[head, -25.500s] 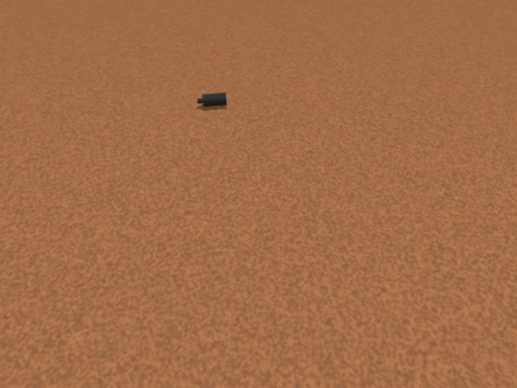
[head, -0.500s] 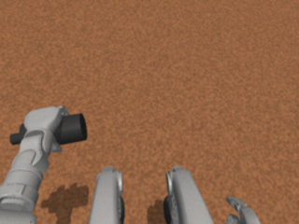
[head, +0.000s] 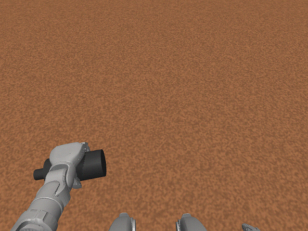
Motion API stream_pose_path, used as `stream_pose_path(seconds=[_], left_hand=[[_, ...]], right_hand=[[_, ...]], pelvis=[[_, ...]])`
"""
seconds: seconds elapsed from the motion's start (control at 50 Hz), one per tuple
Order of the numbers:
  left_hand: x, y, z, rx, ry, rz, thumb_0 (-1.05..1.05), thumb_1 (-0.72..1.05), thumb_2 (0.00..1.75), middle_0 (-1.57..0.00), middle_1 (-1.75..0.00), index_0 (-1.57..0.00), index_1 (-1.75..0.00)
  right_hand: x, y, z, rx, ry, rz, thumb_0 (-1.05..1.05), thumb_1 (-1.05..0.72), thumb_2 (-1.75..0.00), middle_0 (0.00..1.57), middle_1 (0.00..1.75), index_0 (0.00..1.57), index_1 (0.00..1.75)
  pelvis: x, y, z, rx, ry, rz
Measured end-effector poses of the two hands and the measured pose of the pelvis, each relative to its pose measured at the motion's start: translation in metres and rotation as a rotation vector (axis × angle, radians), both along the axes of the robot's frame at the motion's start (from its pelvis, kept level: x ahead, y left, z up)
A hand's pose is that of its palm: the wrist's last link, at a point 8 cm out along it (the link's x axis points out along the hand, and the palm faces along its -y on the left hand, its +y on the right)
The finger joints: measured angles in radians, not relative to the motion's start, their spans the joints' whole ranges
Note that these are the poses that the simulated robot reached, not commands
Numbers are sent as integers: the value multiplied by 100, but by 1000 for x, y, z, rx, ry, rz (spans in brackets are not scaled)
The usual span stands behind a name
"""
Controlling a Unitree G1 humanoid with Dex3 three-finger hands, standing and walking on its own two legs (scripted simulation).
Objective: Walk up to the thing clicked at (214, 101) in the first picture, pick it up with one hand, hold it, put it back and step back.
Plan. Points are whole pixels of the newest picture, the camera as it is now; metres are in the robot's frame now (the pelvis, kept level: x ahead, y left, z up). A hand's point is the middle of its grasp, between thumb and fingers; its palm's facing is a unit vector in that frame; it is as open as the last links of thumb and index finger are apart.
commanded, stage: lift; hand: left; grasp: from above
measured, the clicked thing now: (70, 168) +0.34 +0.25 -0.10
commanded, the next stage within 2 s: hold in 0.34 s
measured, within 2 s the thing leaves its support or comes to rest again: neither
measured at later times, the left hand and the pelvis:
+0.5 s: hand (74, 149) +0.36 +0.22 -0.01, palm faces -0.41 -0.11 -0.90, open 10.8 cm; pelvis +0.04 +0.00 +0.06, yaw +0 degrees
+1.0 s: hand (69, 141) +0.36 +0.22 +0.03, palm faces -0.42 -0.09 -0.90, open 10.8 cm; pelvis +0.04 +0.00 +0.08, yaw -1 degrees
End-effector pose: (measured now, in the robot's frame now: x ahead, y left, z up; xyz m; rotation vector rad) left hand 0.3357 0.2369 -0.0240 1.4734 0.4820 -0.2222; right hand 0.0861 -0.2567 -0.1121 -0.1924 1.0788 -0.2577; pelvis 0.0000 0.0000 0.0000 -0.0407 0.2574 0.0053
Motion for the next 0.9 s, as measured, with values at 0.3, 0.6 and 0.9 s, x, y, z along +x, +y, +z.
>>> stream_pose_path(seconds=[0.3, 0.6, 0.9], left_hand=[[18, -17, 46, -12, 9, 33, 0, -9, 46, -65, -54, -68, -51], [31, -19, 83, 4, -18, 23, 0, -9, 47, -65, -54, -68, -52], [31, -20, 104, 1, -4, -3, 0, -10, 48, -65, -55, -68, -53]], right_hand=[[7, -7, 39, 21, 7, -28, 1, -89, -90, 21, 30, 20, 30], [39, -9, 62, 32, -48, -14, 1, -89, -90, 21, 30, 20, 30], [65, -1, 75, 57, -102, 14, 1, -89, -90, 21, 30, 20, 30]], pelvis=[[23, -4, 44, 22, -76, -7], [39, -4, 64, 31, -130, -11], [46, -3, 74, 36, -173, -17]])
